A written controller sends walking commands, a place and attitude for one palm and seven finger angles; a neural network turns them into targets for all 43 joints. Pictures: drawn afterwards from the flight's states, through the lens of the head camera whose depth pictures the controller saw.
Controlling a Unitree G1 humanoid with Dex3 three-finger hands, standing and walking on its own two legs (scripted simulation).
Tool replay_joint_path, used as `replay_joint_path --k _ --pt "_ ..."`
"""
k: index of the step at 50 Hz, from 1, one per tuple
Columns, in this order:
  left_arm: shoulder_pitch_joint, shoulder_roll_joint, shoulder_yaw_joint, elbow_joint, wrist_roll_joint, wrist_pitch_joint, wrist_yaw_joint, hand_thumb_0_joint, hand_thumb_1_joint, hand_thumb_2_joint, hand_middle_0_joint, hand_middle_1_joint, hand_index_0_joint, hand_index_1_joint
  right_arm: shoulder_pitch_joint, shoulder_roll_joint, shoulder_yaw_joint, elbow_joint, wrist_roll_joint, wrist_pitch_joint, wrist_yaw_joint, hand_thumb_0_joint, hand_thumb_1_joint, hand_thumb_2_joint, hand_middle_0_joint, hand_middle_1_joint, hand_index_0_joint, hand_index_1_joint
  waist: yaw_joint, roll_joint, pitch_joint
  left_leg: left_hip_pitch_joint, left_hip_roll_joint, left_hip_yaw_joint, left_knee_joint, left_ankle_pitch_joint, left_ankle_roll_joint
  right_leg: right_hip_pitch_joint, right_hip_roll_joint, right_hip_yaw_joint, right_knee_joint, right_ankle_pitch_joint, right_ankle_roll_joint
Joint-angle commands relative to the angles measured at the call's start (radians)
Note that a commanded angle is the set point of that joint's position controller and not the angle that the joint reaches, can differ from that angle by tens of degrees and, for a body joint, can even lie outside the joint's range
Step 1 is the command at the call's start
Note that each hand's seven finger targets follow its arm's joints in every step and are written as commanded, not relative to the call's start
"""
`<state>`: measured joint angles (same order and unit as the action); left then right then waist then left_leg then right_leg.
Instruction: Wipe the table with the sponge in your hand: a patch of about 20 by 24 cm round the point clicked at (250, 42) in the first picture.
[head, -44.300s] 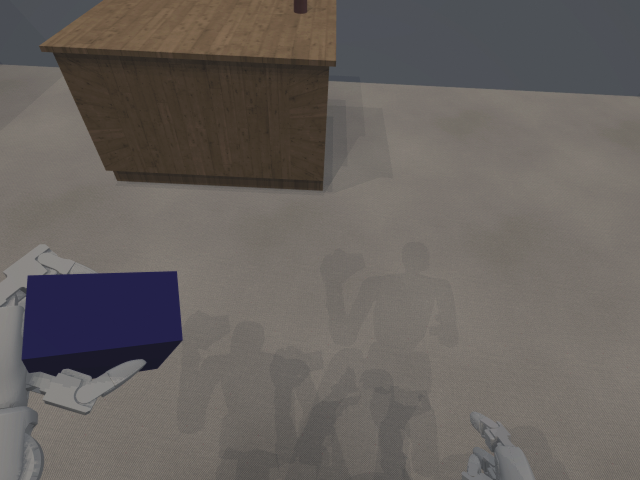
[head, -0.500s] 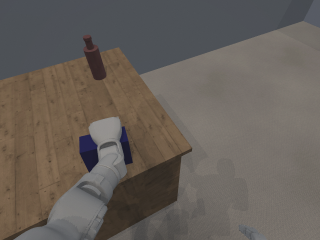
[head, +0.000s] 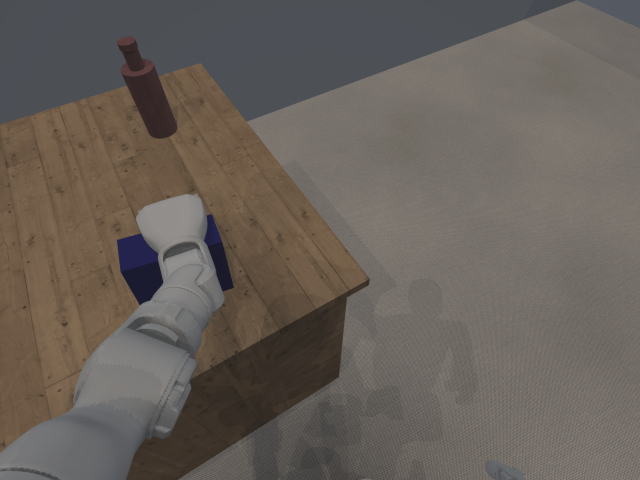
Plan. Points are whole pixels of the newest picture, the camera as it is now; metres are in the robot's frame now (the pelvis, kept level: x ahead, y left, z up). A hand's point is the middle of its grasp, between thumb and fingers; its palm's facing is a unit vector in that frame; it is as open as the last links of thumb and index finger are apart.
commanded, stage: wipe forward along the third lane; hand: left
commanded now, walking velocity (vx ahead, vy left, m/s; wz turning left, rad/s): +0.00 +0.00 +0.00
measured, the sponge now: (182, 272) +0.42 +0.20 -0.04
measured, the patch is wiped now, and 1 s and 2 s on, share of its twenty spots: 0.95 1.00 1.00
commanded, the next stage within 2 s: wipe back along the third lane in 0.54 s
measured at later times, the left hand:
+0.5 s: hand (168, 226) +0.48 +0.21 +0.01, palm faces -0.10 -0.02 -1.00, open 10.1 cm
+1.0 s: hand (162, 222) +0.49 +0.22 +0.00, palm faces -0.06 -0.01 -1.00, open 10.1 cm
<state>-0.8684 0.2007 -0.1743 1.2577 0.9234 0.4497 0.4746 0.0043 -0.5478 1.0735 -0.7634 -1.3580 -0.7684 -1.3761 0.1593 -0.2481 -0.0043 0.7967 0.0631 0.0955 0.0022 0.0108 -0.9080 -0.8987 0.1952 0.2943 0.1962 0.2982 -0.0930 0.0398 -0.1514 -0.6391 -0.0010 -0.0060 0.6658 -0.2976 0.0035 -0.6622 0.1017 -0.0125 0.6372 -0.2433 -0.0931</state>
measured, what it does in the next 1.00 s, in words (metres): shifts its weight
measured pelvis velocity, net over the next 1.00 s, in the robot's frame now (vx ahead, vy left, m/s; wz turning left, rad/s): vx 0.03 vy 0.06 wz -0.01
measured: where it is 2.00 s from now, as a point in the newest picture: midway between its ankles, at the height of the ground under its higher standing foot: outside the picture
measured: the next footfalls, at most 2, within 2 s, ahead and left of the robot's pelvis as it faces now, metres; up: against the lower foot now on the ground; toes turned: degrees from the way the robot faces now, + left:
none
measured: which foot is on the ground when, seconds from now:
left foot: down 0.00-1.00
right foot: down 0.00-1.00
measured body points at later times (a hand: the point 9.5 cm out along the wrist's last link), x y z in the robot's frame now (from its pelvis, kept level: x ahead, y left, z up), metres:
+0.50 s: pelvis +0.01 +0.03 +0.00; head +0.09 +0.03 +0.44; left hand +0.48 +0.21 +0.06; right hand +0.08 -0.24 -0.14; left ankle +0.01 +0.13 -0.72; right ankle +0.03 -0.06 -0.72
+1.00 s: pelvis +0.03 +0.06 +0.00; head +0.10 +0.07 +0.44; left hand +0.49 +0.22 +0.06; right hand +0.07 -0.20 -0.14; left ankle +0.01 +0.13 -0.72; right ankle +0.03 -0.06 -0.72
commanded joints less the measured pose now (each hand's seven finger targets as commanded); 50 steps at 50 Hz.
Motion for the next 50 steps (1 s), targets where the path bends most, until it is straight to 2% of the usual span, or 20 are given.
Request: replay_joint_path --k 1,3,5,10,14,16,19,22,25,29,31,32,35,36,39,40,41,44,47,50 --pt "-0.338 0.203 0.02 -0.056 0.034 0.023 0.023 0.0 0.1 1.3 -1.2 -1.6 -1.2 -1.6 0.003 -0.128 -0.037 -0.096 -0.002 -0.037 -0.005 0.0 -0.9 -0.9 0.2 0.3 0.2 0.3 -0.021 -0.118 -0.316 -0.01 -0.017 0.024 -0.046 0.028 0.047 0.334 -0.096 0.101 -0.104 0.202 0.078" --pt "-0.365 0.214 0.021 -0.056 0.034 0.021 0.022 0.0 0.1 1.3 -1.2 -1.6 -1.2 -1.6 0.013 -0.132 -0.036 -0.09 -0.005 -0.038 -0.005 0.0 -0.9 -0.9 0.2 0.3 0.2 0.3 -0.032 -0.119 -0.317 -0.012 -0.015 0.027 -0.039 0.04 0.048 0.333 -0.098 0.101 -0.1 0.235 0.08" --pt "-0.376 0.236 0.038 -0.054 0.04 0.017 0.019 0.0 0.1 1.3 -1.2 -1.6 -1.2 -1.6 0.019 -0.134 -0.037 -0.091 -0.005 -0.039 -0.003 0.0 -0.9 -0.9 0.2 0.3 0.2 0.3 -0.029 -0.108 -0.336 -0.016 -0.017 0.024 -0.036 0.06 0.048 0.344 -0.098 0.099 -0.089 0.266 0.077" --pt "-0.364 0.198 0.019 -0.042 0.061 0.015 0.016 0.0 0.1 1.3 -1.2 -1.6 -1.2 -1.6 0.04 -0.133 -0.043 -0.088 -0.01 -0.034 0.011 0.0 -0.9 -0.9 0.2 0.3 0.2 0.3 -0.032 -0.068 -0.352 0.011 -0.015 0.023 -0.02 0.119 0.047 0.312 -0.091 0.079 -0.067 0.339 0.068" --pt "-0.355 0.234 0.046 -0.015 0.052 0.018 0.022 0.0 0.1 1.3 -1.2 -1.6 -1.2 -1.6 0.057 -0.14 -0.041 -0.088 -0.013 -0.03 0.015 0.0 -0.9 -0.9 0.2 0.3 0.2 0.3 -0.029 -0.089 -0.35 -0.006 -0.015 0.023 -0.018 0.118 0.046 0.314 -0.087 0.072 -0.063 0.337 0.07" --pt "-0.391 0.252 0.057 -0.021 0.052 0.014 0.028 0.0 0.1 1.3 -1.2 -1.6 -1.2 -1.6 0.064 -0.144 -0.044 -0.081 -0.016 -0.034 0.014 0.0 -0.9 -0.9 0.2 0.3 0.2 0.3 -0.037 -0.087 -0.359 0.0 -0.011 0.021 -0.012 0.128 0.048 0.303 -0.086 0.067 -0.054 0.344 0.071" --pt "-0.401 0.27 0.052 0.009 0.078 0.024 0.03 0.0 0.1 1.3 -1.2 -1.6 -1.2 -1.6 0.071 -0.15 -0.04 -0.08 -0.019 -0.03 0.016 0.0 -0.9 -0.9 0.2 0.3 0.2 0.3 -0.045 -0.079 -0.335 -0.02 -0.013 0.018 -0.009 0.111 0.046 0.277 -0.085 0.066 -0.055 0.314 0.068" --pt "-0.443 0.271 0.045 0.024 0.08 0.03 0.029 0.0 0.1 1.3 -1.2 -1.6 -1.2 -1.6 0.081 -0.153 -0.04 -0.077 -0.018 -0.033 0.019 0.0 -0.9 -0.9 0.2 0.3 0.2 0.3 -0.054 -0.054 -0.324 -0.009 -0.008 0.011 -0.011 0.105 0.046 0.233 -0.079 0.05 -0.051 0.268 0.064" --pt "-0.495 0.279 0.052 0.032 0.073 0.029 0.025 0.0 0.1 1.3 -1.2 -1.6 -1.2 -1.6 0.084 -0.155 -0.04 -0.076 -0.018 -0.038 0.022 0.0 -0.9 -0.9 0.2 0.3 0.2 0.3 -0.061 -0.023 -0.336 0.009 -0.003 0.0 -0.014 0.107 0.046 0.204 -0.075 0.04 -0.048 0.23 0.06" --pt "-0.575 0.284 0.038 0.06 0.086 0.024 0.025 0.0 0.1 1.3 -1.2 -1.6 -1.2 -1.6 0.111 -0.164 -0.041 -0.063 -0.024 -0.046 0.02 0.0 -0.9 -0.9 0.2 0.3 0.2 0.3 -0.092 -0.008 -0.337 0.017 0.005 -0.01 -0.004 0.084 0.049 0.135 -0.065 0.029 -0.041 0.162 0.058" --pt "-0.585 0.294 0.048 0.085 0.088 0.021 0.026 0.0 0.1 1.3 -1.2 -1.6 -1.2 -1.6 0.127 -0.169 -0.042 -0.061 -0.025 -0.051 0.021 0.0 -0.9 -0.9 0.2 0.3 0.2 0.3 -0.094 -0.021 -0.357 0.018 0.008 -0.022 0.003 0.101 0.048 0.122 -0.061 0.022 -0.026 0.161 0.055" --pt "-0.586 0.259 0.027 0.083 0.086 0.019 0.025 0.0 0.1 1.3 -1.2 -1.6 -1.2 -1.6 0.132 -0.167 -0.043 -0.062 -0.028 -0.053 0.025 0.0 -0.9 -0.9 0.2 0.3 0.2 0.3 -0.097 -0.007 -0.37 0.027 0.008 -0.022 0.012 0.118 0.047 0.113 -0.059 0.018 -0.02 0.177 0.054" --pt "-0.485 0.206 0.04 0.088 0.054 0.009 0.02 0.0 0.1 1.3 -1.2 -1.6 -1.2 -1.6 0.134 -0.161 -0.053 -0.074 -0.029 -0.057 0.039 0.0 -0.9 -0.9 0.2 0.3 0.2 0.3 -0.062 -0.017 -0.441 0.06 0.01 -0.025 0.02 0.184 0.042 0.151 -0.052 0.011 -0.008 0.232 0.049" --pt "-0.461 0.182 0.025 0.082 0.046 0.008 0.017 0.0 0.1 1.3 -1.2 -1.6 -1.2 -1.6 0.14 -0.159 -0.052 -0.077 -0.029 -0.054 0.043 0.0 -0.9 -0.9 0.2 0.3 0.2 0.3 -0.055 -0.008 -0.445 0.07 0.013 -0.025 0.024 0.2 0.038 0.15 -0.05 0.007 -0.002 0.247 0.049" --pt "-0.423 0.111 -0.01 0.057 0.024 0.001 0.014 0.0 0.1 1.3 -1.2 -1.6 -1.2 -1.6 0.137 -0.155 -0.057 -0.082 -0.027 -0.046 0.054 0.0 -0.9 -0.9 0.2 0.3 0.2 0.3 -0.051 -0.043 -0.418 0.077 0.016 -0.028 0.015 0.196 0.038 0.15 -0.045 0.0 -0.017 0.24 0.05" --pt "-0.405 0.103 0.003 0.063 0.017 0.001 0.016 0.0 0.1 1.3 -1.2 -1.6 -1.2 -1.6 0.13 -0.153 -0.062 -0.077 -0.025 -0.046 0.055 0.0 -0.9 -0.9 0.2 0.3 0.2 0.3 -0.05 -0.07 -0.407 0.083 0.021 -0.036 0.009 0.21 0.037 0.147 -0.045 -0.004 -0.016 0.241 0.048" --pt "-0.389 0.076 -0.022 0.051 0.018 0.002 0.018 0.0 0.1 1.3 -1.2 -1.6 -1.2 -1.6 0.13 -0.152 -0.062 -0.078 -0.025 -0.043 0.059 0.0 -0.9 -0.9 0.2 0.3 0.2 0.3 -0.041 -0.049 -0.398 0.092 0.021 -0.036 0.007 0.21 0.034 0.136 -0.043 -0.006 -0.015 0.232 0.048" --pt "-0.381 0.001 -0.072 0.026 0.008 0.019 0.022 0.0 0.1 1.3 -1.2 -1.6 -1.2 -1.6 0.109 -0.144 -0.064 -0.074 -0.022 -0.033 0.068 0.0 -0.9 -0.9 0.2 0.3 0.2 0.3 -0.037 -0.04 -0.356 0.127 0.025 -0.038 -0.013 0.205 0.03 0.114 -0.039 -0.015 -0.035 0.2 0.044" --pt "-0.375 -0.02 -0.073 0.021 -0.001 0.031 0.028 0.0 0.1 1.3 -1.2 -1.6 -1.2 -1.6 0.093 -0.138 -0.069 -0.059 -0.021 -0.024 0.074 0.0 -0.9 -0.9 0.2 0.3 0.2 0.3 -0.029 -0.008 -0.331 0.171 0.032 -0.046 -0.021 0.245 0.021 0.095 -0.038 -0.021 -0.038 0.2 0.036" --pt "-0.319 -0.077 -0.087 -0.007 -0.02 0.033 0.023 0.0 0.1 1.3 -1.2 -1.6 -1.2 -1.6 0.061 -0.125 -0.072 -0.068 -0.02 -0.01 0.083 0.0 -0.9 -0.9 0.2 0.3 0.2 0.3 0.0 0.01 -0.349 0.219 0.035 -0.054 -0.027 0.33 0.006 0.116 -0.039 -0.028 -0.032 0.241 0.027"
